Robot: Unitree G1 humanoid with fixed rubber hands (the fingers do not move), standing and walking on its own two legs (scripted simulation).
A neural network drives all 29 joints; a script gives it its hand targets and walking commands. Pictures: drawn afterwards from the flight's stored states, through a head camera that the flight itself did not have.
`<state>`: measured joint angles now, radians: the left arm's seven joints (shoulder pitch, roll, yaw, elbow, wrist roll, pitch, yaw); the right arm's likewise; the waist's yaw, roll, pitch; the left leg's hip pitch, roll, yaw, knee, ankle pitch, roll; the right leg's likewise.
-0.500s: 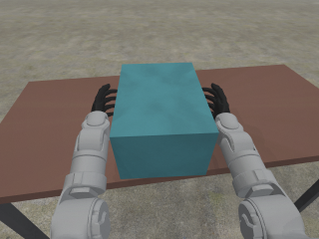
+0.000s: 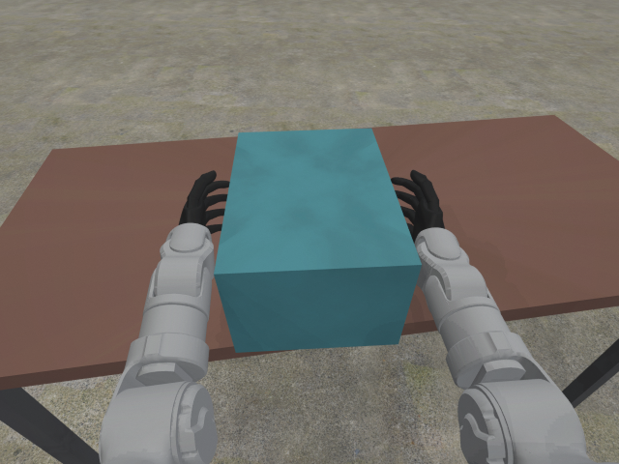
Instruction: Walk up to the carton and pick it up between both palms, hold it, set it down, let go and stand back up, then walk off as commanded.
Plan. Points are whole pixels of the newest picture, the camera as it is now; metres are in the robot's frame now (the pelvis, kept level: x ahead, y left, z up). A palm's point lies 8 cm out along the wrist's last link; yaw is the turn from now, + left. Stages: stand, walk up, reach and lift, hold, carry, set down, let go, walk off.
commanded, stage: set down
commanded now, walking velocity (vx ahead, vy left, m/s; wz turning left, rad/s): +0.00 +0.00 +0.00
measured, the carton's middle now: (310, 228) +0.43 +0.02 +0.11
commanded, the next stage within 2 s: none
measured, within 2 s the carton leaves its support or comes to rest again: rests again in 1.54 s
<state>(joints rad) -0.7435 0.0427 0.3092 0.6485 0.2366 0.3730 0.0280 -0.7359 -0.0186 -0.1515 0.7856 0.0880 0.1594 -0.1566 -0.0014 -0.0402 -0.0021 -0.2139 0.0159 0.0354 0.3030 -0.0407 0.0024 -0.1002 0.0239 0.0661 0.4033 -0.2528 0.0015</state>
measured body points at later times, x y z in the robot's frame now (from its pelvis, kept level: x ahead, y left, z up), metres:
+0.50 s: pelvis +0.03 -0.01 +0.00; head +0.04 +0.00 +0.45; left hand +0.45 +0.17 +0.12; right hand +0.44 -0.14 +0.12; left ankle +0.08 +0.12 -0.74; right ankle -0.02 -0.12 -0.74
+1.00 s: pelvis +0.03 -0.01 +0.00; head +0.05 +0.00 +0.45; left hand +0.45 +0.16 +0.09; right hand +0.45 -0.14 +0.09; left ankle +0.08 +0.12 -0.74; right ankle -0.02 -0.12 -0.74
